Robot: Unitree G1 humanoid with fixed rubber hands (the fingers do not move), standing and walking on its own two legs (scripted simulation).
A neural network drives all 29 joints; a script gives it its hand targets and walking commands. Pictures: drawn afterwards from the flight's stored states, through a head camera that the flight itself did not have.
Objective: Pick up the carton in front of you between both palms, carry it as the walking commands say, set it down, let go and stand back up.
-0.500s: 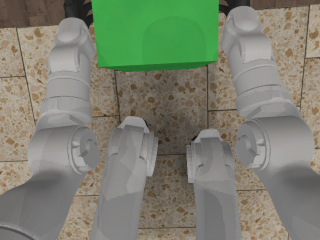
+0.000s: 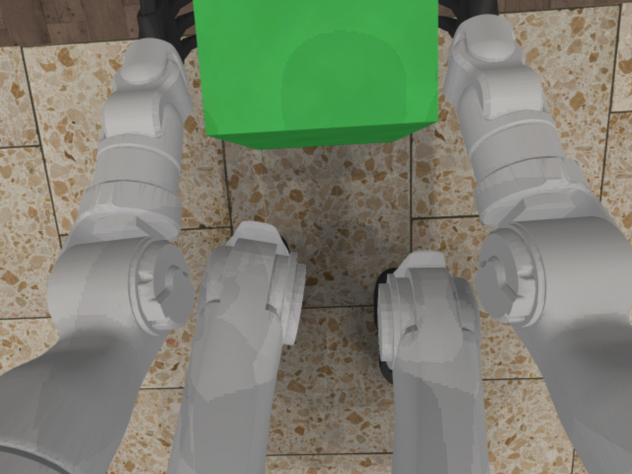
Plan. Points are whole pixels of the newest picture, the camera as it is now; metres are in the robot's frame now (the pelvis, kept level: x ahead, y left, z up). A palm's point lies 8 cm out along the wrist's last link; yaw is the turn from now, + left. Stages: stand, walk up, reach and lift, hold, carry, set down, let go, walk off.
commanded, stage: set down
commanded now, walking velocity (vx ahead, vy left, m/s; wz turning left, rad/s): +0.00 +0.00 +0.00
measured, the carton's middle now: (319, 52) +0.52 +0.08 -0.25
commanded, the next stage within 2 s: let go in 1.90 s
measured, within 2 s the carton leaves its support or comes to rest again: rests again in 0.06 s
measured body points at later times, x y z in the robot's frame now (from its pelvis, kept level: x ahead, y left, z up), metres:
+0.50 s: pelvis -0.01 +0.00 -0.01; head +0.36 +0.03 +0.25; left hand +0.50 +0.23 -0.19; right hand +0.56 -0.07 -0.19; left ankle +0.12 +0.13 -0.35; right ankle +0.09 -0.11 -0.35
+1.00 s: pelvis -0.01 +0.01 -0.01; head +0.36 +0.04 +0.24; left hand +0.51 +0.29 -0.17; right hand +0.57 -0.09 -0.17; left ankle +0.12 +0.13 -0.35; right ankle +0.09 -0.11 -0.35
